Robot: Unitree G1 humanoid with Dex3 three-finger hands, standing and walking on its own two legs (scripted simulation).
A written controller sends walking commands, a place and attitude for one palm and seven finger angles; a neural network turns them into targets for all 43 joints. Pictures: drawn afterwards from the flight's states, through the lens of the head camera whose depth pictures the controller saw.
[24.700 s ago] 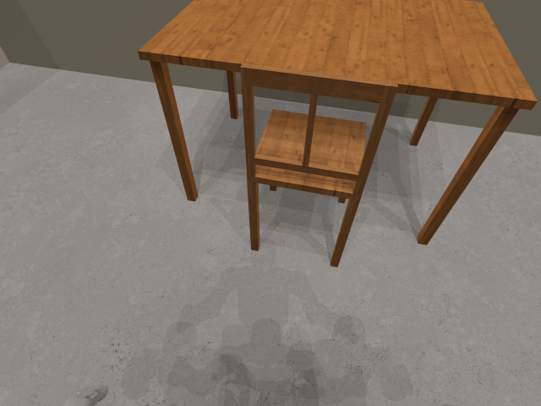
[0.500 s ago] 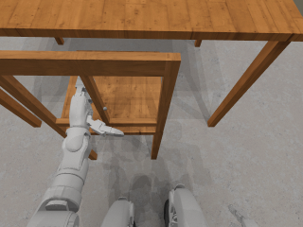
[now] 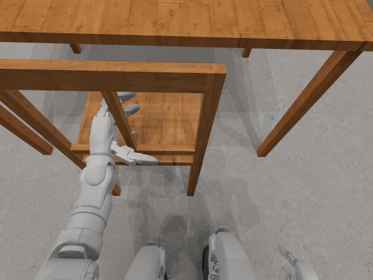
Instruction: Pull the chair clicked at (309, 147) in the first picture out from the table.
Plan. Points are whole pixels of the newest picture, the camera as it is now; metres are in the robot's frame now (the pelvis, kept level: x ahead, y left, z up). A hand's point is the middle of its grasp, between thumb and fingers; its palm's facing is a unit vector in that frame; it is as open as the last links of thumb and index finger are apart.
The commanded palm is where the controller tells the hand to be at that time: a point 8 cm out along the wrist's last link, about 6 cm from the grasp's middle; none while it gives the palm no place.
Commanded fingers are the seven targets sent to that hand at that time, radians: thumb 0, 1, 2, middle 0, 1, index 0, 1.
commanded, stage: hook a spindle and tug to test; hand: left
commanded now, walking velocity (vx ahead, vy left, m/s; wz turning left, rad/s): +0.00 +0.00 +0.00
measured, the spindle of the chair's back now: (123, 124) +0.44 +0.13 +0.01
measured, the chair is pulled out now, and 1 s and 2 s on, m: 0.00 0.03 0.12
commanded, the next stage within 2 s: step backward, pulling the chair out in 1.06 s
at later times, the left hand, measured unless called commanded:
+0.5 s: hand (133, 132) +0.41 +0.11 +0.02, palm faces -0.04 -1.00 -0.01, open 5.0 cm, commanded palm +0.38 +0.16 +0.02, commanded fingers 0.00 0.90 0.90 -0.50 -1.45 -0.50 -1.45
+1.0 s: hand (134, 144) +0.39 +0.10 +0.02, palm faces -0.05 -1.00 -0.01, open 4.8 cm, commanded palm +0.35 +0.16 +0.02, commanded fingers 0.00 0.90 0.90 -0.50 -1.45 -0.50 -1.45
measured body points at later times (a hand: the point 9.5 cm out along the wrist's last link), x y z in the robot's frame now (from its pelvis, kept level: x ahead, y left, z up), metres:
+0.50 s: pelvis +0.00 +0.00 +0.00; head +0.14 +0.01 +0.43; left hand +0.41 +0.16 +0.02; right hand +0.11 -0.26 -0.12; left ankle -0.02 +0.10 -0.62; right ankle +0.06 -0.12 -0.62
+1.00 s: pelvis +0.01 +0.00 +0.00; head +0.14 +0.00 +0.43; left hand +0.38 +0.16 +0.02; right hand +0.14 -0.25 -0.11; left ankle -0.02 +0.10 -0.62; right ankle +0.06 -0.12 -0.62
